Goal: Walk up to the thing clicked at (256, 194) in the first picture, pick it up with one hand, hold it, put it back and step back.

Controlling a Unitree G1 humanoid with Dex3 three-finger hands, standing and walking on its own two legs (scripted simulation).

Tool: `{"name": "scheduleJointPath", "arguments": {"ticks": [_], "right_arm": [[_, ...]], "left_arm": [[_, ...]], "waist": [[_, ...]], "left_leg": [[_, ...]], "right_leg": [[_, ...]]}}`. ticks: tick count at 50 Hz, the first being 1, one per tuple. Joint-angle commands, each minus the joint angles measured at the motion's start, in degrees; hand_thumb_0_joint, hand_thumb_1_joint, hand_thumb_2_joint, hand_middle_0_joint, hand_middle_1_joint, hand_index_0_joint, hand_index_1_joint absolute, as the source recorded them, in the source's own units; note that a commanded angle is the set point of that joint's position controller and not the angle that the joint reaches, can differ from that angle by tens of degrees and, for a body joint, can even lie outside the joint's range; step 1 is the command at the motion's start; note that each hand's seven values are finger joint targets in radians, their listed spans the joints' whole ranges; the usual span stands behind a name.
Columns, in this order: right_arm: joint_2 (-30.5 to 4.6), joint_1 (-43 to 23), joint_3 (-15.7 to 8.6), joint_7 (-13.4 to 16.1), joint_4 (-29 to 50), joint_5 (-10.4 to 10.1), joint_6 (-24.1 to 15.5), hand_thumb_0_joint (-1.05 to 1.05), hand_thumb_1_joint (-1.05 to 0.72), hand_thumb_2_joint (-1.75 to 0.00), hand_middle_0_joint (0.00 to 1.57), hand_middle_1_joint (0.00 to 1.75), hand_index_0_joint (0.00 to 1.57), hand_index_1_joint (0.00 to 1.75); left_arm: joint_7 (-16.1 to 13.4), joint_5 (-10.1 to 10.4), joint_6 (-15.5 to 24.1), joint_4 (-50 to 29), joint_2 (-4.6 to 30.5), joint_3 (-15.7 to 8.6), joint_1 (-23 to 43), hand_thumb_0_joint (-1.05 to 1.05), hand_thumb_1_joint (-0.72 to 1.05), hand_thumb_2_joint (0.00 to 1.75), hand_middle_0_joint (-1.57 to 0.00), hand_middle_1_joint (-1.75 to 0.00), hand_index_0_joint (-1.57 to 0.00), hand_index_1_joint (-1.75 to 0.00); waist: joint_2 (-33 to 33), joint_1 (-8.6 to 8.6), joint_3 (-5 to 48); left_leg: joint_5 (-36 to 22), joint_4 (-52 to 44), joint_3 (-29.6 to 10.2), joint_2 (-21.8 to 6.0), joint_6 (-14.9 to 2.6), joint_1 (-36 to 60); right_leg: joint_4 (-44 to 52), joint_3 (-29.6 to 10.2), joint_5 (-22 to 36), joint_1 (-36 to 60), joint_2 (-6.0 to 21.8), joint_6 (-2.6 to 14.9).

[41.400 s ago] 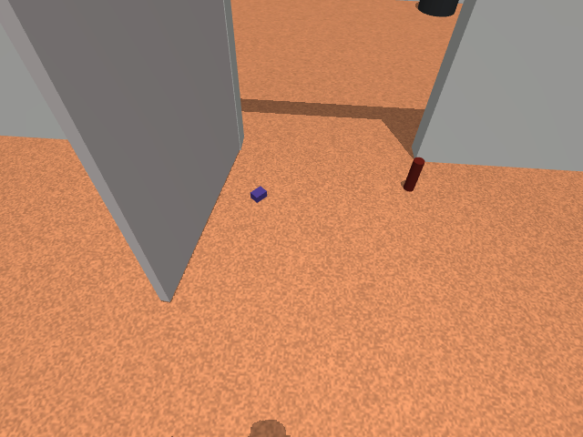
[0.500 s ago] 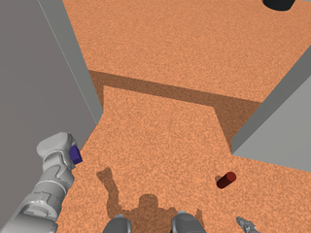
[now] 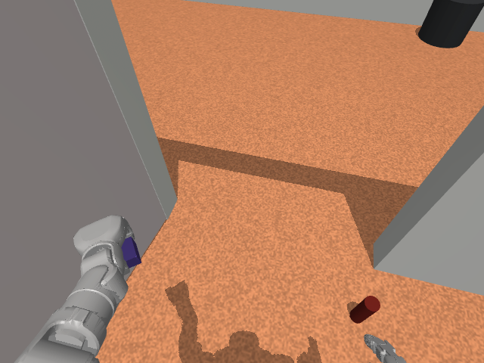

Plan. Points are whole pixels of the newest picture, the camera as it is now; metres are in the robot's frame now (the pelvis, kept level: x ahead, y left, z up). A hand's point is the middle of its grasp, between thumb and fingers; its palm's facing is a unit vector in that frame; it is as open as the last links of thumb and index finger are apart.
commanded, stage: hold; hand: left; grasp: from above
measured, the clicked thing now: (120, 256) +0.34 +0.24 -0.10
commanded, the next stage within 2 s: crouch in 1.64 s
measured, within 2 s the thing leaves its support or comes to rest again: neither
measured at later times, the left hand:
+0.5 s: hand (115, 260) +0.30 +0.22 -0.03, palm faces -0.37 -0.21 -0.91, open 7.6 cm
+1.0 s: hand (111, 262) +0.29 +0.22 -0.01, palm faces -0.37 -0.21 -0.90, open 7.7 cm
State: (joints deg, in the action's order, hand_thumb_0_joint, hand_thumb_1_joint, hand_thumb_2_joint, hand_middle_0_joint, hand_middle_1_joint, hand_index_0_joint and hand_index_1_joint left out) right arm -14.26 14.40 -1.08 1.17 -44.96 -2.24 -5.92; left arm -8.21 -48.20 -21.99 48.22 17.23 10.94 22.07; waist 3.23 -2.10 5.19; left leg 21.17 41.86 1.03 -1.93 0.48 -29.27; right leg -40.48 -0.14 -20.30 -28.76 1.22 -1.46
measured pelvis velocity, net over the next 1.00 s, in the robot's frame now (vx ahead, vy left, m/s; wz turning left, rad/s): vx -0.01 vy -0.01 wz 0.00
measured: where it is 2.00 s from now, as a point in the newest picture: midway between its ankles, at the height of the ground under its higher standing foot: outside the picture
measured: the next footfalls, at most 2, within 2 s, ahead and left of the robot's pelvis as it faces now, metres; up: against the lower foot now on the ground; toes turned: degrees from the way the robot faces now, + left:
none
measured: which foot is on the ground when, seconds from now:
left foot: down 0.00-1.00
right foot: down 0.00-1.00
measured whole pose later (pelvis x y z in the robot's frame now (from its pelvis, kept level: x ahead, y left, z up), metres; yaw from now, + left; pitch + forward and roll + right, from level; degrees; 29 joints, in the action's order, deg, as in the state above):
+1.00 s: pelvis -0.01 -0.01 +0.02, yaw +0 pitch +3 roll +0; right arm -14.9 11.0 0.4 0.8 -41.1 -3.2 -3.9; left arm 0.3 -49.1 -28.5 33.1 17.5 15.1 16.3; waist 3.7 0.3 2.5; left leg 16.0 32.0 1.3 -1.8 1.0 -18.7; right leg -32.4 -0.2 -16.1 -19.1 1.2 -0.9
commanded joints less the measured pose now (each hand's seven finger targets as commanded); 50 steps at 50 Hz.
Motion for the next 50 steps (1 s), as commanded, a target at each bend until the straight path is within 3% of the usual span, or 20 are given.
{"name": "scheduleJointPath", "arguments": {"ticks": [1, 4, 8, 11, 19, 21, 22, 23, 25, 27, 37, 38, 39, 46, 50], "right_arm": [[-7.90, -0.53, -2.52, 0.30, 6.69, -0.34, -1.80, 0.00, -0.89, -0.89, 0.20, 0.30, 0.20, 0.30], [-7.86, -1.36, -2.33, 0.05, 7.02, -0.31, -1.57, 0.00, -0.88, -0.89, 0.20, 0.30, 0.20, 0.30], [-7.82, -2.07, -2.26, -0.21, 7.40, -0.42, -1.28, 0.00, -0.88, -0.89, 0.20, 0.30, 0.20, 0.30], [-8.06, -2.77, -2.18, -0.32, 7.87, -0.39, -1.13, 0.00, -0.88, -0.89, 0.20, 0.30, 0.20, 0.30], [-7.76, -4.43, -1.65, -0.34, 9.31, -0.55, -1.06, 0.00, -0.88, -0.89, 0.20, 0.30, 0.20, 0.30], [-7.64, -4.83, -1.56, -0.33, 9.51, -0.59, -1.15, 0.00, -0.88, -0.89, 0.20, 0.30, 0.20, 0.30], [-7.61, -5.01, -1.44, -0.36, 9.72, -0.66, -1.08, 0.00, -0.88, -0.89, 0.20, 0.30, 0.20, 0.30], [-7.74, -5.09, -1.48, -0.35, 9.71, -0.64, -1.14, 0.00, -0.88, -0.89, 0.20, 0.30, 0.20, 0.30], [-7.65, -5.32, -1.37, -0.26, 9.70, -0.69, -1.21, 0.00, -0.88, -0.89, 0.20, 0.30, 0.20, 0.30], [-7.66, -5.44, -1.37, -0.24, 9.94, -0.71, -1.16, 0.00, -0.88, -0.89, 0.20, 0.30, 0.20, 0.30], [-7.22, -7.33, -0.87, -0.31, 10.77, -0.81, -1.17, 0.00, -0.88, -0.89, 0.20, 0.30, 0.20, 0.30], [-7.28, -7.66, -1.05, -0.25, 10.92, -0.88, -1.11, 0.00, -0.88, -0.89, 0.20, 0.30, 0.20, 0.30], [-7.32, -7.38, -1.02, -0.29, 10.92, -0.88, -1.03, 0.00, -0.88, -0.89, 0.20, 0.30, 0.20, 0.30], [-7.31, -8.30, -0.84, 0.09, 11.84, -1.20, -0.92, 0.00, -0.88, -0.89, 0.20, 0.30, 0.20, 0.30], [-7.17, -8.49, -0.62, 0.27, 12.32, -1.18, -1.00, 0.00, -0.88, -0.89, 0.20, 0.30, 0.20, 0.30]], "left_arm": [[-1.51, -2.08, -0.65, -9.81, 11.05, -3.02, 16.91, 0.00, 0.61, 0.22, -0.93, -0.44, -0.98, -0.38], [-1.48, -2.21, -1.27, -13.14, 11.64, -3.31, 17.69, 0.00, 0.64, 0.21, -0.94, -0.44, -1.00, -0.38], [-1.42, -2.47, -2.55, -14.30, 9.96, -2.10, 17.36, 0.00, 0.65, 0.21, -0.95, -0.44, -1.01, -0.37], [-0.74, -2.12, -3.11, -16.70, 11.17, -2.10, 18.98, 0.00, 0.65, 0.24, -0.95, -0.47, -1.01, -0.41], [1.17, -2.06, -4.14, -18.47, 9.85, -0.78, 16.79, 0.00, 0.69, 0.23, -0.97, -0.48, -1.03, -0.41], [1.30, -1.98, -4.41, -18.57, 10.39, -1.39, 15.04, 0.00, 0.68, 0.26, -0.96, -0.49, -1.02, -0.42], [1.64, -1.80, -4.79, -17.52, 9.11, -0.48, 14.38, 0.00, 0.67, 0.28, -0.96, -0.49, -1.02, -0.43], [1.73, -1.83, -4.44, -21.50, 10.41, -0.88, 17.16, 0.00, 0.68, 0.27, -0.96, -0.50, -1.02, -0.43], [1.97, -2.13, -4.87, -18.50, 9.97, -0.89, 14.54, 0.00, 0.68, 0.27, -0.96, -0.49, -1.02, -0.42], [2.17, -2.67, -4.61, -21.57, 11.46, -1.59, 16.42, 0.00, 0.68, 0.28, -0.96, -0.49, -1.02, -0.43], [3.37, -2.72, -5.82, -21.80, 10.21, -0.62, 14.19, 0.00, 0.77, 0.29, -1.00, -0.54, -1.07, -0.46], [3.50, -2.60, -5.80, -24.98, 11.47, -1.15, 15.62, 0.00, 0.77, 0.30, -1.00, -0.53, -1.07, -0.46], [3.66, -2.88, -6.30, -22.43, 11.06, -1.19, 13.88, 0.00, 0.76, 0.31, -1.00, -0.53, -1.07, -0.46], [6.16, -2.92, -6.43, -26.58, 12.33, -0.93, 14.44, 0.00, 0.78, 0.33, -1.01, -0.55, -1.08, -0.48], [7.06, -3.53, -6.35, -25.34, 11.79, -0.94, 11.45, 0.00, 0.77, 0.31, -1.00, -0.55, -1.07, -0.47]], "waist": [[-2.42, 0.31, 14.73], [-0.94, 1.10, 15.95], [-1.63, 0.49, 14.32], [-2.14, 0.81, 14.40], [-2.26, 1.14, 12.81], [-2.48, 1.75, 13.12], [-3.79, 1.10, 12.21], [-2.85, 1.31, 13.00], [-3.63, 1.40, 12.13], [-3.09, 1.69, 13.62], [-3.64, 2.08, 11.44], [-2.15, 2.66, 12.52], [-3.13, 2.22, 12.28], [-2.79, 2.64, 11.90], [-2.97, 2.79, 10.86]], "left_leg": [[-19.22, -6.01, -0.42, 2.71, -0.28, 8.97], [-20.09, -6.89, -0.39, 2.67, 0.02, 10.85], [-19.77, -7.83, -0.54, 2.35, -0.12, 11.50], [-19.33, -8.43, -0.44, 2.53, -0.36, 11.86], [-17.66, -10.33, -0.46, 2.43, -0.34, 12.99], [-17.68, -10.36, -0.24, 2.67, -0.41, 13.27], [-17.67, -10.51, -0.22, 2.67, -0.64, 13.17], [-17.66, -10.75, -0.34, 2.58, -0.57, 13.85], [-17.90, -10.95, -0.36, 2.49, -0.51, 13.84], [-17.96, -10.69, -0.02, 2.79, -0.71, 14.46], [-16.34, -12.20, 0.23, 2.92, -1.05, 14.60], [-16.73, -12.32, 0.40, 2.99, -0.86, 15.43], [-17.43, -12.17, 0.35, 2.95, -1.05, 15.51], [-17.55, -13.17, 0.54, 2.97, -1.11, 16.37], [-16.95, -13.97, 0.28, 2.77, -0.97, 16.41]], "right_leg": [[5.60, 0.57, 17.84, 9.12, -2.84, 1.43], [5.64, 0.42, 18.12, 10.52, -2.74, 1.57], [6.43, 0.64, 17.69, 10.06, -2.95, 1.65], [7.54, 0.54, 17.78, 11.51, -2.79, 1.41], [9.21, 0.54, 15.57, 11.80, -2.87, 1.53], [9.56, 0.30, 15.77, 12.80, -2.61, 1.35], [9.91, 0.32, 16.14, 12.34, -2.59, 1.16], [9.86, 0.18, 16.11, 12.48, -2.64, 1.24], [9.93, 0.33, 16.06, 12.74, -2.64, 1.22], [10.28, -0.17, 16.81, 13.33, -2.33, 0.97], [11.94, 0.05, 15.27, 14.00, -2.15, 0.82], [11.84, 0.11, 15.33, 14.48, -2.12, 0.95], [11.89, -0.02, 16.17, 14.60, -2.14, 0.81], [12.57, 0.39, 15.78, 14.98, -2.29, 0.96], [12.77, 0.47, 14.57, 14.98, -2.51, 1.26]]}}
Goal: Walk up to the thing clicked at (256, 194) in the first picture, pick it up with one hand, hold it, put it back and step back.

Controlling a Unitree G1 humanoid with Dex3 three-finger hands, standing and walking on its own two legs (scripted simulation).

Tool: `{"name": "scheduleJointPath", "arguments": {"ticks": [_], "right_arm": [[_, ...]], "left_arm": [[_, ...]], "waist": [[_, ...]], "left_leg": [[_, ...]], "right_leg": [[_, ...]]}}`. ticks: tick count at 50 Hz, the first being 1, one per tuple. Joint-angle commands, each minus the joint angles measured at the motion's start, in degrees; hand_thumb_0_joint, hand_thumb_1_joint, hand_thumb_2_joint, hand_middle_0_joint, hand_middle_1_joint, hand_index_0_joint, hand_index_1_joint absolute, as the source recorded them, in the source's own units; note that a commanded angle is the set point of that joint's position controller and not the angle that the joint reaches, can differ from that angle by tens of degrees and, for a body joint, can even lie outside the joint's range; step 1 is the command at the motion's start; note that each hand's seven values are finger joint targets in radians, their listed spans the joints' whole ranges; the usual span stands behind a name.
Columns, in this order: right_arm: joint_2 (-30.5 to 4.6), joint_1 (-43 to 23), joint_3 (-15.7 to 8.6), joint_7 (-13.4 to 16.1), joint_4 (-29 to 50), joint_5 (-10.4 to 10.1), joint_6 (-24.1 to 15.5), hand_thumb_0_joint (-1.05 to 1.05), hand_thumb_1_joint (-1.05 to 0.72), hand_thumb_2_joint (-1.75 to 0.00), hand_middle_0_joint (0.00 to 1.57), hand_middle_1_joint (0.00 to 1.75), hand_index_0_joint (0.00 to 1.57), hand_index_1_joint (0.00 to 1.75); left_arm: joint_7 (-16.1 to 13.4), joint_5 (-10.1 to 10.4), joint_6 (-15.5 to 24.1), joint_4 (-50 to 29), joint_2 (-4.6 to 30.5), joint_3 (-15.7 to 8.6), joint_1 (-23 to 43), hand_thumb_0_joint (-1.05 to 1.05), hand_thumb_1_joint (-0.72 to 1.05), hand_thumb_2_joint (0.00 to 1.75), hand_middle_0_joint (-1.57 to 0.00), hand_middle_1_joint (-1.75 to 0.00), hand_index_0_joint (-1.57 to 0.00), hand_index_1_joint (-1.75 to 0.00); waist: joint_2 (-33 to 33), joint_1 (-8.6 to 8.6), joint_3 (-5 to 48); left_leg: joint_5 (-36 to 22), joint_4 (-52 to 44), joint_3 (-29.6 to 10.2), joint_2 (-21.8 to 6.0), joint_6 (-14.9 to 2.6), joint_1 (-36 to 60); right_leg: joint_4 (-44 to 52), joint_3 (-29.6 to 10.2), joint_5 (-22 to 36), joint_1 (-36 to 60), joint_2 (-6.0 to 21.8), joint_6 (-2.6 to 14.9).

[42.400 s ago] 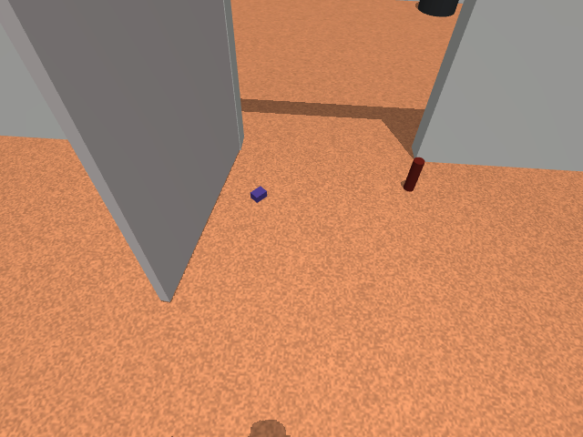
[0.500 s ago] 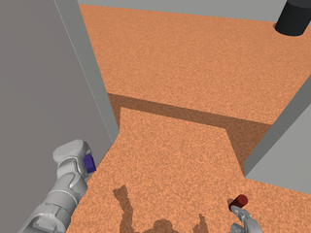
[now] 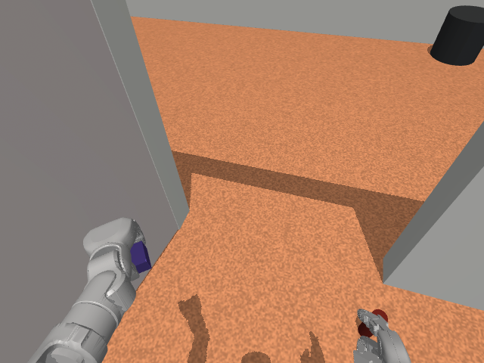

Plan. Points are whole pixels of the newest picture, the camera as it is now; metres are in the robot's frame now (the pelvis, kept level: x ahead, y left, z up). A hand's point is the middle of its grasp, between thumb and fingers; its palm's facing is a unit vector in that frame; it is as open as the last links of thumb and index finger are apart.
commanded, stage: hold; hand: left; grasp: from above
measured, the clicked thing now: (130, 260) +0.31 +0.23 -0.06
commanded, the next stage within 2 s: crouch in 0.64 s
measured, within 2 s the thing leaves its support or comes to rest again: neither
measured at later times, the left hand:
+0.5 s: hand (118, 260) +0.29 +0.24 -0.02, palm faces -0.39 -0.19 -0.90, open 7.7 cm
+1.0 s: hand (123, 270) +0.29 +0.24 -0.05, palm faces -0.44 -0.17 -0.88, open 7.6 cm
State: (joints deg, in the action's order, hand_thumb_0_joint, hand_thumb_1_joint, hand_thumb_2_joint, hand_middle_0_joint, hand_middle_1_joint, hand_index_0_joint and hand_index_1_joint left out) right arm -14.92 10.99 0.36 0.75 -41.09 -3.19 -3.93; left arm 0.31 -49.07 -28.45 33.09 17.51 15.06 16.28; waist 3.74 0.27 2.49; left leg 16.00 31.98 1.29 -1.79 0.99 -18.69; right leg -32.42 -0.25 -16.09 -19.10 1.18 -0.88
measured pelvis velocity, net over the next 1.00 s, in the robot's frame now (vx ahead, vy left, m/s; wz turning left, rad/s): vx -0.01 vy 0.00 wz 0.00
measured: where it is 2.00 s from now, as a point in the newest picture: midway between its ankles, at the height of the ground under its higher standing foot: outside the picture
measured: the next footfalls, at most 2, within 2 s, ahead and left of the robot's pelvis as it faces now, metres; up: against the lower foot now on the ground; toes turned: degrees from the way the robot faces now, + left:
none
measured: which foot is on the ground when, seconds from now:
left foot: down 0.00-1.00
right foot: down 0.00-1.00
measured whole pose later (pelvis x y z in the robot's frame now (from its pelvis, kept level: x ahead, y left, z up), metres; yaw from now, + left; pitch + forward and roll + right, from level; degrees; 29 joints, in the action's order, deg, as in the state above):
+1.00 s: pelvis -0.01 +0.00 +0.00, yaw +0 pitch +3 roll +0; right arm -14.6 11.5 -0.1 0.7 -40.5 -2.8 -4.6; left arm -0.9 -51.6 -20.4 40.7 18.6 12.9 17.3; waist 2.8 -0.4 1.1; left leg 15.2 31.5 1.3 -2.0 1.1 -19.4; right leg -32.2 -0.4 -15.3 -20.0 1.0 -0.7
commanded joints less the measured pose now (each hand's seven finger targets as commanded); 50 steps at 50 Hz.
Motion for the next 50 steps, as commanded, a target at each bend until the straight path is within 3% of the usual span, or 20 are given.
{"name": "scheduleJointPath", "arguments": {"ticks": [1, 6, 9, 11, 13, 15, 16, 20, 23, 24, 28, 30, 32, 34, 36, 38, 43, 45, 46, 50], "right_arm": [[-6.28, -5.59, -1.99, 0.73, 8.70, -0.23, -3.01, 0.00, -0.88, -0.89, 0.20, 0.30, 0.20, 0.30], [-6.15, -5.57, -1.97, 1.04, 9.04, -0.25, -3.20, 0.00, -0.88, -0.89, 0.20, 0.30, 0.20, 0.30], [-6.32, -5.30, -1.91, 1.11, 8.83, -0.21, -3.35, 0.00, -0.88, -0.89, 0.20, 0.30, 0.20, 0.30], [-6.17, -5.43, -2.00, 1.17, 9.01, -0.24, -3.43, 0.00, -0.88, -0.89, 0.20, 0.30, 0.20, 0.30], [-5.99, -5.85, -1.78, 1.24, 9.21, -0.29, -3.53, 0.00, -0.88, -0.89, 0.20, 0.30, 0.20, 0.30], [-6.31, -5.50, -2.00, 1.26, 9.10, -0.21, -3.52, 0.00, -0.88, -0.89, 0.20, 0.30, 0.20, 0.30], [-6.33, -5.22, -2.04, 1.27, 8.94, -0.24, -3.50, 0.00, -0.88, -0.89, 0.20, 0.30, 0.20, 0.30], [-6.14, -5.32, -2.10, 1.29, 9.01, -0.13, -3.46, 0.00, -0.88, -0.89, 0.20, 0.30, 0.20, 0.30], [-6.39, -4.98, -2.14, 1.26, 8.89, -0.12, -3.49, 0.00, -0.88, -0.89, 0.20, 0.30, 0.20, 0.30], [-6.33, -4.92, -2.16, 1.14, 8.80, -0.19, -3.52, 0.00, -0.88, -0.89, 0.20, 0.30, 0.20, 0.30], [-6.32, -4.96, -2.48, 0.97, 8.93, -0.15, -3.42, 0.00, -0.89, -0.89, 0.20, 0.30, 0.20, 0.30], [-6.30, -5.20, -2.35, 1.04, 8.87, 0.03, -3.37, 0.00, -0.89, -0.89, 0.20, 0.30, 0.20, 0.30], [-6.20, -5.13, -2.43, 0.87, 9.02, -0.18, -3.26, 0.00, -0.89, -0.89, 0.20, 0.30, 0.20, 0.30], [-6.38, -4.70, -2.63, 0.85, 8.50, -0.04, -3.20, 0.00, -0.89, -0.89, 0.20, 0.30, 0.20, 0.30], [-6.38, -4.72, -2.65, 0.75, 8.40, -0.04, -3.19, 0.00, -0.89, -0.89, 0.20, 0.30, 0.20, 0.30], [-6.43, -5.00, -2.62, 0.78, 8.28, -0.08, -3.25, 0.00, -0.85, -0.88, 0.20, 0.30, 0.20, 0.30], [-6.76, -3.69, -2.72, 0.66, 8.07, 0.00, -3.17, 0.00, -0.87, -0.89, 0.20, 0.30, 0.20, 0.30], [-6.81, -3.30, -2.84, 0.76, 8.06, 0.03, -3.16, 0.00, -0.86, -0.89, 0.20, 0.30, 0.20, 0.30], [-6.69, -2.85, -2.75, 0.79, 7.74, 0.14, -3.19, 0.00, -0.87, -0.89, 0.20, 0.30, 0.20, 0.30], [-7.01, -0.71, -3.36, 0.39, 6.54, 0.43, -3.11, 0.00, -0.87, -0.89, 0.20, 0.30, 0.20, 0.30]], "left_arm": [[-1.35, -2.69, 0.41, -13.03, 11.83, -4.92, 18.74, 0.00, 0.78, 0.31, -1.00, -0.54, -1.07, -0.47], [-0.49, -3.14, 1.00, -13.56, 12.66, -5.59, 18.45, 0.00, 0.81, 0.34, -1.02, -0.57, -1.09, -0.50], [-0.16, -3.26, 1.31, -13.01, 12.16, -4.73, 20.37, 0.00, 0.82, 0.35, -1.04, -0.59, -1.11, -0.51], [0.03, -3.23, 1.64, -14.06, 12.79, -5.30, 18.97, 0.00, 0.81, 0.34, -1.03, -0.58, -1.10, -0.50], [0.41, -2.97, 1.81, -13.09, 11.55, -4.56, 17.52, 0.00, 0.81, 0.34, -1.02, -0.58, -1.10, -0.51], [0.51, -3.28, 2.20, -15.18, 13.49, -5.79, 19.86, 0.00, 0.81, 0.34, -1.02, -0.60, -1.09, -0.52], [0.54, -3.51, 2.01, -11.52, 12.56, -5.44, 17.04, 0.00, 0.79, 0.33, -1.01, -0.58, -1.08, -0.50], [0.23, -3.89, 2.99, -13.62, 13.79, -6.24, 19.18, 0.00, 0.82, 0.34, -1.03, -0.59, -1.11, -0.51], [-0.03, -3.82, 3.25, -10.65, 13.34, -6.39, 18.83, 0.00, 0.83, 0.36, -1.04, -0.59, -1.11, -0.52], [-0.02, -3.54, 3.28, -9.77, 11.70, -5.19, 17.85, 0.00, 0.83, 0.36, -1.04, -0.62, -1.11, -0.54], [-0.35, -3.60, 3.69, -10.60, 12.62, -6.14, 17.06, 0.00, 0.81, 0.35, -1.02, -0.61, -1.10, -0.53], [-1.07, -3.69, 3.87, -13.25, 14.49, -7.44, 20.75, 0.00, 0.82, 0.38, -1.03, -0.63, -1.10, -0.55], [-1.26, -3.48, 3.51, -10.10, 11.79, -6.09, 16.41, 0.00, 0.81, 0.36, -1.03, -0.60, -1.10, -0.52], [-1.82, -3.84, 3.91, -12.56, 14.34, -7.69, 20.27, 0.00, 0.79, 0.33, -1.01, -0.62, -1.08, -0.53], [-1.69, -3.78, 3.66, -11.76, 13.03, -6.35, 19.89, 0.00, 0.79, 0.34, -1.01, -0.62, -1.09, -0.54], [-1.83, -3.75, 3.64, -12.06, 14.11, -7.32, 20.75, 0.00, 0.73, 0.28, -0.93, -0.53, -1.02, -0.43], [-1.46, -3.39, 4.83, -4.29, 11.02, -5.37, 15.41, 0.00, 0.79, 0.27, -1.04, -0.49, -1.12, -0.41], [-1.72, -3.34, 6.67, -4.17, 12.15, -6.09, 17.47, 0.00, 0.81, 0.29, -1.06, -0.49, -1.13, -0.42], [-1.98, -3.58, 7.16, 0.95, 10.64, -5.54, 14.58, 0.00, 0.79, 0.26, -1.04, -0.48, -1.12, -0.41], [-6.13, -5.00, 10.97, 3.31, 12.70, -7.60, 19.64, 0.00, 0.80, 0.20, -1.04, -0.45, -1.12, -0.37]], "waist": [[-3.00, 0.88, 13.99], [-2.96, 0.81, 13.43], [-3.75, -0.55, 13.21], [-2.81, 0.56, 13.12], [-3.30, 0.60, 13.22], [-1.89, 0.68, 14.23], [-2.70, 0.24, 13.47], [-2.60, 0.94, 14.04], [-3.25, 0.12, 12.75], [-3.53, 0.07, 12.30], [-2.93, 0.70, 13.96], [-1.40, 1.09, 14.67], [-3.17, 0.80, 12.61], [-2.48, 0.92, 13.76], [-2.81, 0.62, 14.09], [-2.32, 0.87, 14.73], [-6.58, -0.36, 10.10], [-5.17, -0.32, 9.60], [-7.12, -0.88, 7.52], [-5.69, -1.73, 10.22]], "left_leg": [[-12.37, -4.18, -0.01, 2.62, -1.43, 6.16], [-13.22, -4.18, 0.03, 2.66, -1.35, 6.32], [-12.57, -4.17, 0.18, 2.54, -1.59, 7.12], [-12.48, -4.41, 0.25, 2.62, -1.55, 7.03], [-12.50, -4.49, 0.24, 2.72, -1.51, 7.04], [-13.59, -4.51, 0.30, 2.54, -1.37, 7.85], [-13.98, -4.41, 0.23, 2.38, -1.37, 7.60], [-14.56, -4.43, 0.13, 2.47, -1.36, 7.66], [-13.16, -4.76, 0.29, 2.33, -1.51, 7.41], [-13.14, -4.96, 0.28, 2.28, -1.44, 7.12], [-14.04, -4.71, 0.34, 2.36, -1.35, 7.66], [-13.89, -4.73, 0.43, 2.42, -1.26, 8.00], [-13.01, -4.87, 0.49, 2.41, -1.29, 7.17], [-13.18, -4.83, 0.36, 2.30, -1.20, 7.39], [-13.33, -4.76, 0.50, 2.28, -1.30, 7.90], [-14.08, -4.79, 0.53, 2.36, -1.37, 8.20], [-11.60, -4.80, 0.57, 2.44, -1.92, 5.33], [-9.63, -4.81, 0.79, 2.43, -1.79, 4.87], [-9.06, -4.42, 0.59, 2.46, -1.83, 3.42], [-9.21, -0.35, 1.19, 2.82, -1.77, 0.93]], "right_leg": [[4.69, 0.83, 10.76, 5.63, -2.51, 0.73], [4.85, 0.74, 11.45, 5.36, -2.60, 0.70], [5.16, 0.59, 11.21, 4.64, -2.58, 0.49], [5.37, 0.70, 10.88, 5.22, -2.45, 0.63], [5.38, 0.61, 10.81, 5.21, -2.43, 0.56], [5.13, 0.72, 11.65, 5.52, -2.60, 0.72], [4.85, 0.73, 11.92, 5.32, -2.71, 0.78], [5.11, 0.83, 12.49, 5.86, -2.64, 0.81], [5.59, 0.59, 11.29, 4.94, -2.69, 0.77], [5.39, 0.65, 11.25, 4.88, -2.77, 0.87], [5.34, 0.62, 11.85, 5.76, -2.65, 0.84], [5.66, 0.59, 11.69, 6.19, -2.59, 0.90], [5.83, 0.50, 10.97, 5.64, -2.59, 0.83], [5.86, 0.59, 11.08, 5.90, -2.63, 0.89], [5.82, 0.46, 11.44, 5.79, -2.59, 0.81], [5.85, 0.39, 12.47, 6.24, -2.47, 0.71], [6.39, 0.59, 10.48, 4.71, -2.31, 0.60], [6.25, 0.54, 8.24, 3.33, -2.26, 0.88], [6.14, 0.72, 7.44, 2.41, -2.27, 0.83], [2.89, 0.01, 8.55, -0.14, -1.83, 0.76]]}}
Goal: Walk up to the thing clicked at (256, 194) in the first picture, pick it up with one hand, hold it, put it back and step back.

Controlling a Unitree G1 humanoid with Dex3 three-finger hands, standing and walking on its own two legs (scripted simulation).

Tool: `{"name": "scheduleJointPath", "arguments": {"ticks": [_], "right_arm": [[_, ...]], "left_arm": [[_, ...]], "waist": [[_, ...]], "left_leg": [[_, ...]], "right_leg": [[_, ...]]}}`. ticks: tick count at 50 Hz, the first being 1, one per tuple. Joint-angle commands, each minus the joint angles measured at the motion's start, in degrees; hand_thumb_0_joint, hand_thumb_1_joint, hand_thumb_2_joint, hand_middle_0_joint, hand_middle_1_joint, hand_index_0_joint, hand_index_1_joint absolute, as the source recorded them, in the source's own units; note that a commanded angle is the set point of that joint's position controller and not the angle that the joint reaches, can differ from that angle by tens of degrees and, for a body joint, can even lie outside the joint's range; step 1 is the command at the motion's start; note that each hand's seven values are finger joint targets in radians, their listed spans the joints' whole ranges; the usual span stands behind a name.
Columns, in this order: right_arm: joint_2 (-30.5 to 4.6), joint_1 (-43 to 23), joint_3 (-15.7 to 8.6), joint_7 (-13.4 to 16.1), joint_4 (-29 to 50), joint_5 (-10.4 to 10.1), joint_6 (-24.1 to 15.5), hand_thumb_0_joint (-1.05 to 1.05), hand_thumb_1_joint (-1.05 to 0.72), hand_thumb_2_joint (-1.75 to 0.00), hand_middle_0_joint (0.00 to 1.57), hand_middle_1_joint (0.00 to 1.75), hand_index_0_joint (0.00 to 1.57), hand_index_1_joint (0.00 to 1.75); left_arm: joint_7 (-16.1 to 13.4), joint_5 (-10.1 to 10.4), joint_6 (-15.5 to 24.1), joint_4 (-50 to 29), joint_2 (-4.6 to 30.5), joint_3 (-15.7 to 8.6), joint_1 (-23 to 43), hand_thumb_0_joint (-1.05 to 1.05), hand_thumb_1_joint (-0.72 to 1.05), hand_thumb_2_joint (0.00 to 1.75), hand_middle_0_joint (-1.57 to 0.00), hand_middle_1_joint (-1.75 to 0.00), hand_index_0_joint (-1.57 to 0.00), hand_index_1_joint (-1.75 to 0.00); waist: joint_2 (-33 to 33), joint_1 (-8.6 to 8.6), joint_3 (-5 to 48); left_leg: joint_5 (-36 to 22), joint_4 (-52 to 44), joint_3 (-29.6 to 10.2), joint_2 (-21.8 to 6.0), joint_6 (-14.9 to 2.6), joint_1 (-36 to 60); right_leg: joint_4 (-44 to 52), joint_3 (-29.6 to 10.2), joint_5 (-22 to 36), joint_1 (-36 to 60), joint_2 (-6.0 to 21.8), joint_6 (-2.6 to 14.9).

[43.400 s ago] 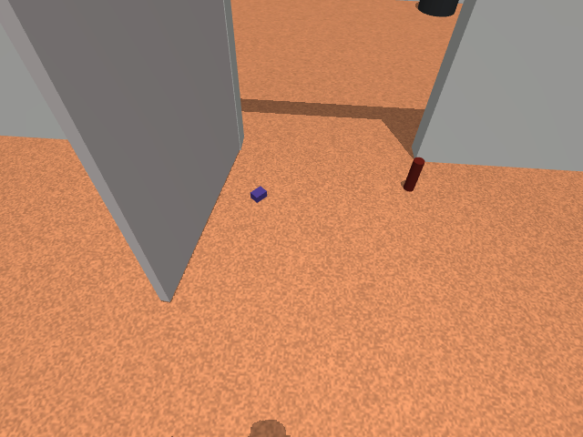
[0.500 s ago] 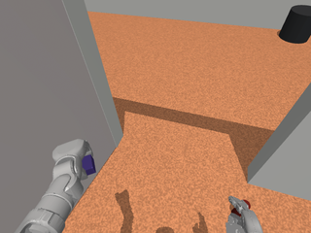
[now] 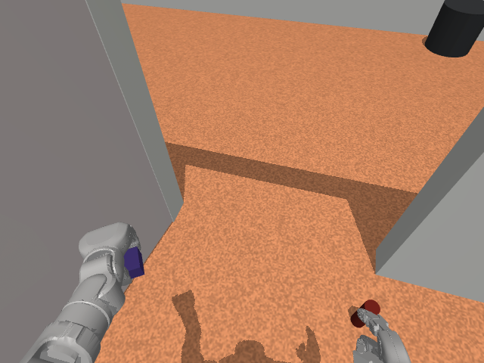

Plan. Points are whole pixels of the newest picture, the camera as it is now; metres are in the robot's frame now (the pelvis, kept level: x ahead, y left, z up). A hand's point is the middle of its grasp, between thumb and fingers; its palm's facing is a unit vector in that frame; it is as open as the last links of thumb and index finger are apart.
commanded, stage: crouch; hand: left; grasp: from above
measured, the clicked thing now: (124, 265) +0.31 +0.24 -0.09
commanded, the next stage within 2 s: lower in 1.74 s
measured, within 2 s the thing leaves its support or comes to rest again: neither
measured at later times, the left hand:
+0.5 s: hand (143, 277) +0.36 +0.27 -0.29, palm faces -0.34 -0.14 -0.93, open 7.4 cm
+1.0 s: hand (155, 292) +0.38 +0.30 -0.49, palm faces -0.38 -0.17 -0.91, open 7.4 cm
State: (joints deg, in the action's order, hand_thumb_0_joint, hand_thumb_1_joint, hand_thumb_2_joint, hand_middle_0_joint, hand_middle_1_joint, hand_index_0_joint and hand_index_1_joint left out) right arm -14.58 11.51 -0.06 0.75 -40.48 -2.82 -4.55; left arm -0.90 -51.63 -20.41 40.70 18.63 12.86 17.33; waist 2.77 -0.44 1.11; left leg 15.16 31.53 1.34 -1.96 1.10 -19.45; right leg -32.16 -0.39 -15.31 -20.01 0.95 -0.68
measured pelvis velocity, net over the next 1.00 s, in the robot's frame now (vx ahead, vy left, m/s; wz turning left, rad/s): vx -0.07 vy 0.01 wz -0.05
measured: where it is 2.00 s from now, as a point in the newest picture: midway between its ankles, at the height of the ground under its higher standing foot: outside the picture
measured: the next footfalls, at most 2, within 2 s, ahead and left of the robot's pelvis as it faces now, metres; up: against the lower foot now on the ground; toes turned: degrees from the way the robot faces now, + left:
none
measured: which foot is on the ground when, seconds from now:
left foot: down 0.00-1.00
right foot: down 0.00-1.00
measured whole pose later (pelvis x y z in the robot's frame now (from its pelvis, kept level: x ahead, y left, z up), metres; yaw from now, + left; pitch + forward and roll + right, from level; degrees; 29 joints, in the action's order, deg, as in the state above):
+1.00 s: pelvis -0.07 +0.01 -0.34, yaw -3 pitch +38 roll -5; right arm -15.0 8.7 0.5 -5.9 -44.6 5.7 -8.1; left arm -23.6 -60.2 -3.6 79.1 34.3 -9.3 52.1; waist 1.5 -10.6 7.6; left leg 39.2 119.3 -4.7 -1.5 0.4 -118.3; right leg -116.0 1.5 -38.3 -115.6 0.5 -2.1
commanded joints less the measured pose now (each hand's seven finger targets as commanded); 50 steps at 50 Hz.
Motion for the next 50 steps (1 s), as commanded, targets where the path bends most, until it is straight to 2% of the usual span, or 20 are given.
{"name": "scheduleJointPath", "arguments": {"ticks": [1, 4, 6, 8, 13, 15, 19, 22, 24, 25, 27, 29, 33, 34, 41, 43, 45, 48, 49, 50], "right_arm": [[-7.42, -0.56, -3.17, 0.20, 5.35, 0.19, -2.40, 0.00, -0.87, -0.89, 0.20, 0.30, 0.20, 0.30], [-7.62, 1.10, -4.01, -0.41, 3.56, 1.02, -2.01, 0.00, -0.87, -0.89, 0.20, 0.30, 0.20, 0.30], [-7.59, 2.18, -4.50, -0.88, 2.56, 1.72, -1.53, 0.00, -0.87, -0.89, 0.20, 0.30, 0.20, 0.30], [-8.01, 3.51, -4.98, -1.21, 2.09, 2.13, -1.10, 0.00, -0.87, -0.88, 0.20, 0.30, 0.20, 0.30], [-8.82, 5.67, -5.33, -1.70, 1.01, 3.22, -1.38, 0.00, -0.87, -0.88, 0.20, 0.30, 0.20, 0.30], [-9.19, 6.23, -5.36, -1.76, 0.62, 3.70, -1.83, 0.00, -0.86, -0.88, 0.20, 0.30, 0.20, 0.30], [-9.80, 7.05, -5.45, -1.80, 0.40, 4.27, -2.58, 0.00, -0.86, -0.88, 0.20, 0.30, 0.20, 0.30], [-10.05, 7.65, -5.46, -1.92, -0.65, 4.77, -3.24, 0.00, -0.86, -0.88, 0.20, 0.30, 0.20, 0.30], [-10.43, 7.55, -5.36, -2.02, -1.27, 5.15, -3.71, 0.00, -0.86, -0.88, 0.20, 0.30, 0.20, 0.30], [-10.22, 7.58, -5.18, -2.06, -1.92, 5.20, -3.81, 0.00, -0.86, -0.88, 0.20, 0.30, 0.20, 0.30], [-10.65, 7.19, -5.35, -2.39, -1.64, 5.42, -4.02, 0.00, -0.86, -0.88, 0.20, 0.30, 0.20, 0.30], [-9.99, 7.47, -5.18, -2.48, -1.70, 5.36, -3.96, 0.00, -0.86, -0.88, 0.20, 0.30, 0.20, 0.30], [-9.89, 8.33, -4.38, -3.21, -1.85, 5.94, -4.26, 0.00, -0.86, -0.88, 0.20, 0.30, 0.20, 0.30], [-9.95, 8.36, -4.38, -3.43, -1.74, 6.01, -4.39, 0.00, -0.86, -0.88, 0.20, 0.30, 0.20, 0.30], [-12.31, 10.62, -3.85, -5.17, -2.62, 7.10, -4.46, 0.00, -0.87, -0.89, 0.20, 0.30, 0.20, 0.30], [-12.92, 11.11, -3.84, -5.44, -3.18, 7.53, -4.53, 0.00, -0.87, -0.89, 0.20, 0.30, 0.20, 0.30], [-12.74, 11.57, -3.51, -5.80, -3.45, 8.06, -4.52, 0.00, -0.87, -0.89, 0.20, 0.30, 0.20, 0.30], [-12.97, 11.16, -3.67, -5.91, -3.54, 8.32, -4.18, 0.00, -0.87, -0.89, 0.20, 0.30, 0.20, 0.30], [-12.43, 10.67, -3.25, -6.10, -3.67, 8.63, -4.15, 0.00, -0.88, -0.89, 0.20, 0.30, 0.20, 0.30], [-12.49, 10.45, -3.29, -6.24, -3.61, 8.76, -4.12, 0.00, -0.87, -0.89, 0.20, 0.30, 0.20, 0.30]], "left_arm": [[-6.49, -2.81, 3.93, -2.23, 11.26, -5.50, 20.72, 0.00, 0.80, 0.21, -1.05, -0.45, -1.12, -0.37], [-12.40, -4.42, 6.46, 2.56, 12.85, -8.30, 24.43, 0.00, 0.80, 0.16, -1.05, -0.43, -1.13, -0.34], [-15.55, -5.54, 7.48, 8.25, 10.25, -7.77, 25.85, 0.00, 0.80, 0.13, -1.06, -0.40, -1.14, -0.31], [-18.45, -6.44, 8.26, 12.56, 11.45, -9.49, 28.94, 0.00, 0.80, 0.11, -1.06, -0.37, -1.14, -0.29], [-23.58, -6.07, 9.30, 20.34, 12.56, -10.49, 37.33, 0.00, 0.73, 0.11, -1.02, -0.35, -1.09, -0.28], [-25.32, -5.89, 9.59, 21.56, 15.41, -12.10, 41.16, 0.00, 0.68, 0.12, -1.00, -0.32, -1.06, -0.26], [-27.42, -3.57, 8.62, 23.54, 16.10, -13.47, 44.20, 0.00, 0.61, 0.10, -0.96, -0.29, -1.02, -0.23], [-28.20, -2.49, 7.41, 26.78, 17.73, -15.04, 46.01, 0.00, 0.64, 0.11, -0.99, -0.30, -1.04, -0.25], [-27.78, -1.98, 7.06, 28.63, 21.20, -17.23, 46.39, 0.00, 0.64, 0.15, -0.99, -0.30, -1.04, -0.25], [-27.17, -1.90, 7.01, 30.54, 20.42, -16.97, 45.44, 0.00, 0.65, 0.15, -1.00, -0.30, -1.05, -0.25], [-25.74, -2.51, 7.71, 28.27, 23.45, -18.32, 47.48, 0.00, 0.70, 0.15, -1.02, -0.31, -1.08, -0.25], [-24.36, -3.90, 8.77, 28.34, 24.52, -18.30, 48.63, 0.00, 0.76, 0.13, -1.08, -0.27, -1.14, -0.22], [-22.79, -5.60, 11.72, 33.24, 26.26, -19.04, 48.77, 0.00, 0.78, 0.09, -1.10, -0.25, -1.16, -0.19], [-22.71, -5.45, 12.67, 32.09, 27.27, -19.78, 49.03, 0.00, 0.78, 0.05, -1.08, -0.24, -1.14, -0.17], [-23.70, -8.23, 16.24, 28.38, 29.81, -21.75, 50.92, 0.00, 0.78, 0.10, -1.09, -0.29, -1.15, -0.22], [-24.54, -8.57, 16.81, 25.95, 31.18, -22.63, 55.58, 0.00, 0.77, 0.12, -1.09, -0.28, -1.15, -0.22], [-25.15, -8.78, 16.63, 29.35, 30.82, -22.61, 54.21, 0.00, 0.78, 0.16, -1.11, -0.29, -1.16, -0.24], [-25.94, -9.22, 16.94, 27.81, 35.21, -24.51, 56.48, 0.00, 0.79, 0.17, -1.12, -0.27, -1.17, -0.22], [-25.87, -9.09, 16.61, 31.33, 32.72, -23.34, 54.91, 0.00, 0.80, 0.17, -1.13, -0.28, -1.18, -0.23], [-25.85, -8.73, 17.02, 28.91, 33.84, -23.50, 58.16, 0.00, 0.78, 0.19, -1.12, -0.28, -1.17, -0.24]], "waist": [[-5.05, -1.55, 11.91], [-3.70, -2.28, 15.43], [-3.96, -3.52, 17.49], [-2.48, -3.71, 20.90], [1.49, -6.10, 26.64], [3.50, -6.22, 30.63], [6.36, -6.43, 39.91], [5.12, -7.09, 41.24], [4.90, -6.96, 41.19], [5.57, -7.66, 40.37], [7.63, -6.97, 43.63], [6.80, -7.72, 45.26], [3.41, -10.17, 40.34], [3.33, -9.70, 41.46], [11.76, -9.68, 49.38], [13.89, -10.51, 51.59], [12.02, -11.46, 49.26], [12.90, -10.13, 50.66], [12.80, -11.22, 47.34], [12.91, -11.47, 48.28]], "left_leg": [[-8.70, 1.68, 1.14, 2.89, -1.76, -0.01], [-7.72, 8.98, 1.54, 2.79, -1.27, -6.61], [-6.82, 14.79, 1.54, 2.56, -0.96, -13.00], [-5.39, 19.91, 1.80, 2.40, -0.68, -19.14], [1.36, 30.38, 0.75, 1.89, -0.40, -30.32], [3.65, 34.43, 0.05, 1.57, -0.26, -34.54], [3.93, 40.55, -1.34, 1.16, -0.11, -38.10], [5.77, 44.49, -1.86, 1.00, -0.47, -44.47], [8.34, 46.55, -2.73, 0.79, -0.50, -48.60], [8.49, 47.63, -2.97, 0.73, -0.39, -50.37], [9.52, 49.74, -4.08, 0.58, -0.28, -50.53], [9.96, 53.69, -3.07, 1.00, -0.99, -54.32], [15.91, 60.48, -2.71, 1.51, -2.25, -65.70], [16.11, 61.31, -3.16, 1.47, -2.13, -65.78], [7.49, 68.22, -4.28, 1.02, -0.83, -60.11], [4.95, 70.89, -4.02, 1.03, -0.83, -60.33], [5.05, 73.07, -4.00, 0.96, -1.15, -62.62], [7.33, 74.86, -2.93, 1.16, -1.30, -65.42], [8.52, 75.50, -2.74, 1.18, -1.28, -66.76], [9.55, 76.53, -2.47, 1.13, -1.47, -68.11]], "right_leg": [[1.01, 0.13, 8.34, -0.44, -1.61, 0.51], [-5.72, -0.11, 7.90, -6.14, -1.51, 0.62], [-11.76, -0.11, 7.37, -11.73, -1.66, 0.83], [-16.83, -0.18, 6.35, -16.16, -1.72, 1.11], [-27.30, 0.87, 0.03, -30.97, -2.04, 1.85], [-31.81, 1.61, -2.59, -36.85, -2.34, 2.26], [-39.39, 2.94, -4.09, -44.06, -2.63, 2.84], [-43.86, 3.52, -5.17, -47.93, -2.66, 2.91], [-46.72, 3.91, -7.51, -51.42, -2.70, 2.97], [-48.38, 4.00, -7.89, -53.63, -2.63, 3.16], [-51.60, 4.43, -9.46, -56.97, -2.47, 3.46], [-53.66, 4.34, -9.70, -57.70, -2.69, 3.42], [-57.22, 4.10, -14.77, -63.80, -2.46, 2.80], [-58.61, 4.37, -15.34, -65.22, -2.42, 2.84], [-68.04, 6.23, -8.35, -72.96, -1.75, 3.27], [-70.18, 6.24, -6.02, -74.60, -1.70, 3.16], [-71.31, 6.42, -5.79, -75.66, -1.63, 2.85], [-72.70, 6.17, -7.24, -75.64, -1.93, 2.87], [-73.01, 6.12, -8.28, -77.06, -1.85, 2.81], [-73.31, 6.04, -8.76, -76.56, -2.09, 2.73]]}}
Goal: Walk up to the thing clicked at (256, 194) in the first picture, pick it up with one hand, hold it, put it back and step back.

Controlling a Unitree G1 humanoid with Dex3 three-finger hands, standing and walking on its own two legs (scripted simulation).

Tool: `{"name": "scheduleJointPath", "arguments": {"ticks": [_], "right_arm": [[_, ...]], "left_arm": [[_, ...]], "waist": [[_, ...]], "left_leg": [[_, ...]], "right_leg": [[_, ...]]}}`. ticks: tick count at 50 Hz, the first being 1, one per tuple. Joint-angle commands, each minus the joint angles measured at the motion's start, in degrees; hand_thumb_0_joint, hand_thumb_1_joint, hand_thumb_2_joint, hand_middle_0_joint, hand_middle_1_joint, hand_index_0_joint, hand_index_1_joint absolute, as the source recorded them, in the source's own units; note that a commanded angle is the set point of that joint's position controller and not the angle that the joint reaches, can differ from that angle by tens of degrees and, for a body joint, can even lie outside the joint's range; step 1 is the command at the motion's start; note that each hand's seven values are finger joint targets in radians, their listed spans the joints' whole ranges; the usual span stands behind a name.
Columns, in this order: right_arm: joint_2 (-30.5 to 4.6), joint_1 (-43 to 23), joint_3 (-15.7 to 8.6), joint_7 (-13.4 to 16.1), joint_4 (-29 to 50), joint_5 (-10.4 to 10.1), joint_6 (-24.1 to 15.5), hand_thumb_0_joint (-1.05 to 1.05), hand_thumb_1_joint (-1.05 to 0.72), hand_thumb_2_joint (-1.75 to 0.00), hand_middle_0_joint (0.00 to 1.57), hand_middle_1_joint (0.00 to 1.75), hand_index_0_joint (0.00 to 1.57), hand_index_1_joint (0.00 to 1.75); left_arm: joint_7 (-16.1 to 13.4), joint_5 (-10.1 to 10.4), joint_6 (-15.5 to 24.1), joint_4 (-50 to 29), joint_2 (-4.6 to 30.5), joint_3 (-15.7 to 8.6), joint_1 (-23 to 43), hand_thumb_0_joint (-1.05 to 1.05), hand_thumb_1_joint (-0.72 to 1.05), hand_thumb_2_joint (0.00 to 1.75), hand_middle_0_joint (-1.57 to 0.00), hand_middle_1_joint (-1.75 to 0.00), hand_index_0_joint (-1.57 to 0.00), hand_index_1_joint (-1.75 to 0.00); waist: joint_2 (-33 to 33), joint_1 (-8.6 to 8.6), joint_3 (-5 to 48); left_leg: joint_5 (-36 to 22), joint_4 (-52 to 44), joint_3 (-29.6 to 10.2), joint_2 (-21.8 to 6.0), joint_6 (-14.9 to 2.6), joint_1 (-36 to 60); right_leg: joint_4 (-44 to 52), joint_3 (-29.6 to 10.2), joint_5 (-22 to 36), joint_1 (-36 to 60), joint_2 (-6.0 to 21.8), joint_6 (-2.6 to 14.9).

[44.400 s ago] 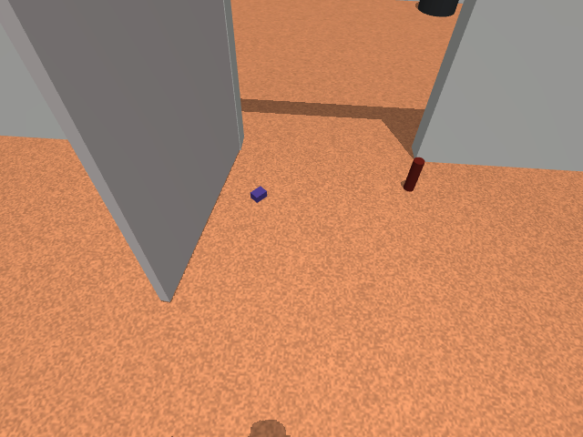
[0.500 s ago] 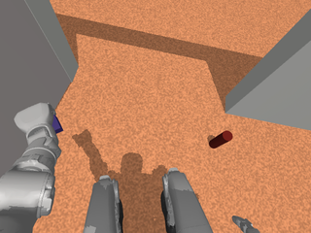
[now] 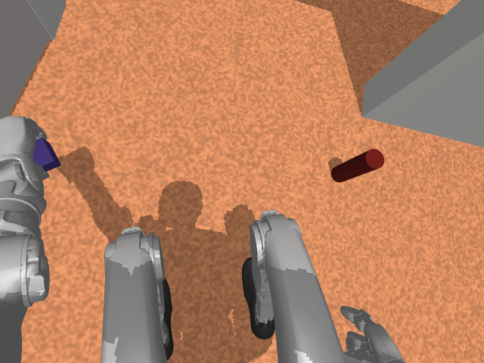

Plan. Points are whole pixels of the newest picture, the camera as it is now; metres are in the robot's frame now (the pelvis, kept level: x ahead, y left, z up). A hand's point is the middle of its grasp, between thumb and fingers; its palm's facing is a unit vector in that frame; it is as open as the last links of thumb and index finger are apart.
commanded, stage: crouch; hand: left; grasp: from above
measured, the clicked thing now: (33, 159) +0.46 +0.31 -0.19
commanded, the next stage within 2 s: lower in 0.74 s
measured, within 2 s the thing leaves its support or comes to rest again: neither
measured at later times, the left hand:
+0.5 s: hand (42, 162) +0.46 +0.31 -0.24, palm faces -0.38 -0.21 -0.90, open 7.4 cm
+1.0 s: hand (46, 164) +0.47 +0.33 -0.28, palm faces -0.41 -0.20 -0.89, open 7.4 cm
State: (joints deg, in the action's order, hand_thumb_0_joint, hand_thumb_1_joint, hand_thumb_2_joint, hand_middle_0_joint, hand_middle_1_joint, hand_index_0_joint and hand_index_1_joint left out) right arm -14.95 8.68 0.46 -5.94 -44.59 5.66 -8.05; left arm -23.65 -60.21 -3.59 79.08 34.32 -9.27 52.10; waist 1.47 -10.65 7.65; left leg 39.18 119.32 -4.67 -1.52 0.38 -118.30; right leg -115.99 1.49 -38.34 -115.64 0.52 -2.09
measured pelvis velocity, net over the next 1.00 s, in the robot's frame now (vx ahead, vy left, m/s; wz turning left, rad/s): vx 0.00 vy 0.00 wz -0.07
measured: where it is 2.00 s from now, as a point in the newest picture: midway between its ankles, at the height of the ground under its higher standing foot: (211, 321)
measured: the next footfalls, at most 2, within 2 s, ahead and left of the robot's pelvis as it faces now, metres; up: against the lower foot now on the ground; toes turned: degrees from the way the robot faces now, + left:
none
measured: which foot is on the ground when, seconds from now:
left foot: down 0.00-1.00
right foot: down 0.00-1.00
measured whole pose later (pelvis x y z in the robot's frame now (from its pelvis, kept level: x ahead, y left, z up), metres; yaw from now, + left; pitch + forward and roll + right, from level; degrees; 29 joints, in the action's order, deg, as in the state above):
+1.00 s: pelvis +0.00 +0.00 -0.11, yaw -4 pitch +34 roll -9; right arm -16.8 7.9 5.9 -10.9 -42.9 8.7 -5.9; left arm -23.0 -64.3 1.9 90.7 48.8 -12.1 60.9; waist -1.3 -14.9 -0.7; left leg 41.1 140.1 -8.8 -1.1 0.5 -133.8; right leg -134.2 3.7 -39.2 -129.7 -0.9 -2.9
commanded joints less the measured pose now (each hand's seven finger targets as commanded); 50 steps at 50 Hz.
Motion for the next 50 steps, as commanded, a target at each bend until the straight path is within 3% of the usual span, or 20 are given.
{"name": "scheduleJointPath", "arguments": {"ticks": [1, 3, 7, 8, 9, 12, 13, 15, 17, 19, 22, 27, 28, 30, 38, 39, 45, 47, 49, 50], "right_arm": [[-12.62, 13.26, -3.81, 0.39, 0.08, 0.52, -0.59, 0.00, -0.88, -0.89, 0.20, 0.30, 0.20, 0.30], [-12.45, 12.75, -3.62, 0.22, 0.21, 0.83, -0.60, 0.00, -0.87, -0.89, 0.20, 0.30, 0.20, 0.30], [-13.05, 12.12, -3.36, -0.31, -0.11, 1.04, -0.47, 0.00, -0.88, -0.89, 0.20, 0.30, 0.20, 0.30], [-13.02, 11.53, -3.34, -0.46, 0.30, 1.03, -0.39, 0.00, -0.87, -0.89, 0.20, 0.30, 0.20, 0.30], [-13.58, 11.68, -3.38, -0.51, 0.21, 1.14, -0.30, 0.00, -0.88, -0.89, 0.20, 0.30, 0.20, 0.30], [-13.72, 11.63, -3.10, -1.04, 0.53, 1.03, 0.04, 0.00, -0.87, -0.89, 0.20, 0.30, 0.20, 0.30], [-13.60, 12.01, -2.73, -1.25, 0.59, 1.30, 0.16, 0.00, -0.88, -0.89, 0.20, 0.30, 0.20, 0.30], [-14.00, 11.92, -2.74, -1.44, 0.62, 1.30, 0.34, 0.00, -0.88, -0.89, 0.20, 0.30, 0.20, 0.30], [-13.83, 12.00, -2.35, -1.78, 0.68, 1.54, 0.49, 0.00, -0.88, -0.89, 0.20, 0.30, 0.20, 0.30], [-14.39, 12.38, -1.97, -1.96, 0.52, 1.69, 0.58, 0.00, -0.88, -0.89, 0.20, 0.30, 0.20, 0.30], [-14.51, 12.52, -1.32, -2.23, 0.70, 2.12, 0.79, 0.00, -0.88, -0.89, 0.20, 0.30, 0.20, 0.30], [-15.04, 11.60, -0.73, -2.56, 0.77, 2.34, 1.06, 0.00, -0.88, -0.89, 0.20, 0.30, 0.20, 0.30], [-15.04, 12.01, -0.49, -2.73, 0.82, 2.54, 1.13, 0.00, -0.88, -0.89, 0.20, 0.30, 0.20, 0.30], [-15.57, 12.11, -0.39, -2.75, 0.78, 2.70, 1.18, 0.00, -0.88, -0.89, 0.20, 0.30, 0.20, 0.30], [-15.83, 12.80, 0.59, -3.50, 0.75, 3.02, 1.35, 0.00, -0.88, -0.89, 0.20, 0.30, 0.20, 0.30], [-15.98, 12.66, 0.44, -3.60, 0.68, 2.88, 1.47, 0.00, -0.89, -0.89, 0.20, 0.30, 0.20, 0.30], [-16.79, 12.44, 0.67, -4.11, 1.27, 2.69, 1.94, 0.00, -0.89, -0.89, 0.20, 0.30, 0.20, 0.30], [-16.84, 12.49, 0.92, -4.19, 1.39, 2.74, 1.94, 0.00, -0.89, -0.89, 0.20, 0.30, 0.20, 0.30], [-17.28, 12.96, 1.34, -4.32, 1.62, 2.97, 1.99, 0.00, -0.89, -0.89, 0.20, 0.30, 0.20, 0.30], [-17.22, 12.63, 1.72, -4.39, 1.79, 3.14, 2.08, 0.00, -0.89, -0.89, 0.20, 0.30, 0.20, 0.30]], "left_arm": [[-3.06, -0.49, 0.09, -6.57, 18.30, -1.30, 22.72, 0.00, 0.79, 0.20, -1.12, -0.29, -1.17, -0.24], [-2.91, -0.25, 0.37, -6.91, 19.49, -1.61, 24.62, 0.00, 0.79, 0.18, -1.13, -0.26, -1.17, -0.22], [-1.60, -0.79, 0.69, -2.10, 20.44, -1.33, 22.40, 0.00, 0.80, 0.20, -1.14, -0.27, -1.18, -0.23], [-1.54, -0.81, 1.04, -4.47, 22.17, -1.63, 24.23, 0.00, 0.80, 0.19, -1.14, -0.27, -1.18, -0.23], [-1.50, -1.27, 1.03, -2.40, 21.87, -1.65, 23.71, 0.00, 0.81, 0.22, -1.15, -0.28, -1.19, -0.24], [-1.32, -1.27, 1.50, -1.96, 23.15, -2.13, 24.17, 0.00, 0.83, 0.21, -1.15, -0.29, -1.20, -0.24], [-1.13, -1.62, 1.39, 0.87, 22.14, -1.66, 22.80, 0.00, 0.83, 0.21, -1.16, -0.29, -1.20, -0.25], [-1.15, -1.37, 1.88, -0.86, 24.41, -2.43, 25.19, 0.00, 0.84, 0.20, -1.16, -0.28, -1.20, -0.24], [-0.84, -1.64, 2.24, 1.22, 24.30, -2.13, 24.69, 0.00, 0.84, 0.17, -1.16, -0.27, -1.21, -0.23], [-1.07, -2.05, 2.86, 0.33, 26.95, -3.52, 25.58, 0.00, 0.85, 0.17, -1.16, -0.28, -1.21, -0.24], [-1.46, -2.40, 3.70, 0.48, 27.72, -3.78, 26.69, 0.00, 0.86, 0.20, -1.18, -0.29, -1.23, -0.25], [-2.30, -3.38, 4.43, 2.19, 29.06, -4.06, 26.70, 0.00, 0.84, 0.19, -1.18, -0.26, -1.21, -0.22], [-2.20, -3.75, 4.42, 3.13, 28.58, -3.55, 26.46, 0.00, 0.84, 0.21, -1.18, -0.27, -1.22, -0.23], [-2.55, -4.07, 4.81, 1.81, 30.53, -4.48, 27.47, 0.00, 0.84, 0.20, -1.17, -0.28, -1.21, -0.23], [-2.40, -4.19, 4.82, 2.74, 30.83, -4.17, 25.90, 0.00, 0.85, 0.28, -1.19, -0.32, -1.22, -0.29], [-2.42, -4.08, 4.92, 1.57, 31.37, -4.32, 26.00, 0.00, 0.84, 0.30, -1.19, -0.31, -1.22, -0.28], [-1.76, -3.77, 4.96, 3.51, 30.61, -3.84, 24.90, 0.00, 0.81, 0.25, -1.18, -0.30, -1.20, -0.27], [-1.16, -3.72, 5.33, 4.60, 28.64, -2.71, 24.38, 0.00, 0.81, 0.25, -1.17, -0.31, -1.20, -0.28], [-1.18, -4.30, 6.16, 4.10, 31.22, -3.33, 25.95, 0.00, 0.80, 0.26, -1.17, -0.31, -1.20, -0.28], [-1.41, -4.59, 6.49, 4.36, 31.08, -3.27, 25.26, 0.00, 0.82, 0.27, -1.18, -0.32, -1.21, -0.29]], "waist": [[13.04, -1.90, 40.24], [13.39, -2.16, 39.74], [13.51, -2.02, 36.89], [15.32, -1.12, 38.13], [14.82, -1.88, 37.57], [14.34, -1.62, 37.47], [13.37, -2.32, 36.54], [13.49, -2.22, 37.05], [13.06, -2.87, 35.86], [13.39, -2.32, 35.31], [13.45, -3.00, 36.47], [16.60, -2.97, 33.91], [16.06, -3.95, 33.29], [16.79, -3.76, 34.53], [16.13, -4.29, 33.79], [16.43, -3.49, 34.10], [16.91, -4.35, 31.47], [15.88, -5.01, 30.41], [15.04, -5.77, 30.55], [15.50, -5.36, 30.55]], "left_leg": [[-14.07, -10.35, 3.48, 0.70, -0.87, 29.72], [-12.67, -8.64, 3.87, 0.77, -1.18, 26.99], [-11.48, -6.72, 3.64, 0.76, -0.99, 24.32], [-11.44, -6.69, 3.77, 0.83, -0.84, 23.94], [-11.11, -5.84, 3.58, 0.79, -0.90, 23.87], [-11.66, -4.52, 3.36, 0.82, -0.94, 21.65], [-11.95, -4.05, 3.33, 0.92, -0.98, 21.09], [-12.65, -2.71, 3.32, 0.78, -1.21, 20.25], [-12.13, -1.64, 3.23, 0.91, -1.25, 19.03], [-11.61, -0.97, 3.30, 0.95, -1.31, 18.08], [-11.34, 1.16, 3.47, 0.94, -1.53, 16.65], [-8.42, 1.36, 2.45, 0.89, -1.00, 16.61], [-8.24, 1.90, 2.39, 0.87, -1.07, 16.83], [-8.64, 2.75, 2.43, 0.91, -1.14, 16.09], [-11.03, 5.19, 2.26, 0.71, -1.39, 13.90], [-11.16, 5.25, 2.41, 0.69, -1.38, 13.82], [-11.53, 5.42, 1.48, 0.57, -1.18, 13.34], [-12.00, 5.93, 1.00, 0.61, -1.18, 13.67], [-12.47, 7.02, 0.87, 0.60, -1.46, 12.48], [-12.59, 7.10, 0.93, 0.63, -1.38, 12.17]], "right_leg": [[10.02, 4.21, 14.14, 18.47, -1.58, 4.04], [9.04, 4.03, 13.20, 17.89, -1.74, 3.91], [6.46, 4.37, 11.39, 14.76, -1.79, 4.11], [5.57, 4.50, 11.05, 14.71, -2.04, 4.38], [5.03, 4.67, 10.97, 13.66, -1.92, 4.24], [3.24, 5.08, 11.48, 13.02, -2.18, 4.32], [2.84, 5.23, 11.78, 13.08, -2.22, 4.24], [2.04, 5.21, 12.61, 13.02, -2.33, 4.15], [1.05, 5.31, 12.18, 12.17, -2.38, 4.13], [0.34, 5.45, 11.54, 11.74, -2.30, 4.08], [-0.52, 5.72, 11.72, 12.40, -2.64, 3.84], [-3.50, 7.07, 8.57, 6.70, -2.78, 4.49], [-3.17, 7.18, 8.60, 6.72, -2.85, 4.37], [-3.93, 7.32, 9.29, 7.15, -2.95, 4.30], [-5.45, 7.84, 11.98, 8.08, -3.27, 3.90], [-5.40, 7.76, 12.12, 8.16, -3.29, 3.90], [-6.62, 8.68, 12.42, 6.05, -3.40, 3.98], [-7.05, 8.88, 12.84, 5.30, -3.22, 3.97], [-7.04, 8.92, 13.56, 6.54, -3.37, 3.69], [-7.29, 8.95, 13.71, 7.08, -3.37, 3.68]]}}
